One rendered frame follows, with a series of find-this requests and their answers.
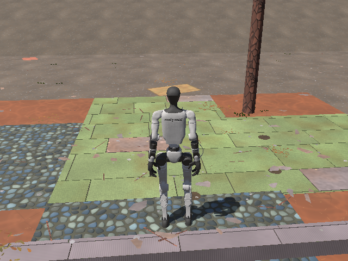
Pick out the left robot hand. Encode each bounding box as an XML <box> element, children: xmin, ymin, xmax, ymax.
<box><xmin>148</xmin><ymin>161</ymin><xmax>160</xmax><ymax>177</ymax></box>

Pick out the left robot shin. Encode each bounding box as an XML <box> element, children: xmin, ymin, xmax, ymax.
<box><xmin>159</xmin><ymin>184</ymin><xmax>168</xmax><ymax>220</ymax></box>

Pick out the right robot forearm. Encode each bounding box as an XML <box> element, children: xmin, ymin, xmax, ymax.
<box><xmin>191</xmin><ymin>133</ymin><xmax>200</xmax><ymax>161</ymax></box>

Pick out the right robot upper arm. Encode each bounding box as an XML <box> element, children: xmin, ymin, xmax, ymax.
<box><xmin>185</xmin><ymin>110</ymin><xmax>197</xmax><ymax>141</ymax></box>

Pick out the right robot hand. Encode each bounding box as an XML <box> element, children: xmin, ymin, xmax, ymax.
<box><xmin>188</xmin><ymin>160</ymin><xmax>201</xmax><ymax>176</ymax></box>

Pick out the left robot upper arm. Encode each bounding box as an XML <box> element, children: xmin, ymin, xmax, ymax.
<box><xmin>151</xmin><ymin>110</ymin><xmax>163</xmax><ymax>141</ymax></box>

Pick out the left robot forearm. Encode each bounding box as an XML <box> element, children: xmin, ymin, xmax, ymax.
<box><xmin>148</xmin><ymin>134</ymin><xmax>157</xmax><ymax>162</ymax></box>

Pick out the robot torso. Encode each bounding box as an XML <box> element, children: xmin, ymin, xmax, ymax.
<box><xmin>161</xmin><ymin>108</ymin><xmax>187</xmax><ymax>163</ymax></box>

